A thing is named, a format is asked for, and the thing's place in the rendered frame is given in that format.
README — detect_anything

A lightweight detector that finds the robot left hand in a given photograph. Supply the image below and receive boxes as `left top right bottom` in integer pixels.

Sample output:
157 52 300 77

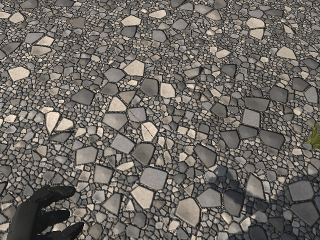
6 184 85 240

